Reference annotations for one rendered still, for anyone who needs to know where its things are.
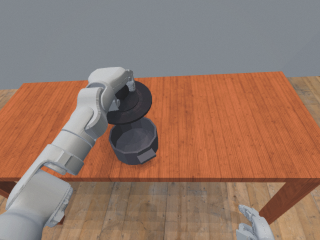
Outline left robot hand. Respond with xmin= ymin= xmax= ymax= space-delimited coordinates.
xmin=88 ymin=67 xmax=136 ymax=112

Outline robot left forearm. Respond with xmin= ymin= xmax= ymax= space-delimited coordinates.
xmin=5 ymin=80 xmax=115 ymax=210

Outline right robot hand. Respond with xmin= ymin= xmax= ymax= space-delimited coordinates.
xmin=236 ymin=204 xmax=275 ymax=240

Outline pot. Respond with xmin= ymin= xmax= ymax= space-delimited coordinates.
xmin=108 ymin=117 xmax=159 ymax=165

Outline knob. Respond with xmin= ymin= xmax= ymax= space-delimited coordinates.
xmin=115 ymin=85 xmax=129 ymax=100

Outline table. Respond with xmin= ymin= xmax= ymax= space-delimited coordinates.
xmin=0 ymin=71 xmax=320 ymax=225

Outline left robot upper arm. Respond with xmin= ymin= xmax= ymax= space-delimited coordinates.
xmin=0 ymin=169 xmax=73 ymax=240

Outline lid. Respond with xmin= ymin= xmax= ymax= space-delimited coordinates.
xmin=106 ymin=81 xmax=152 ymax=125

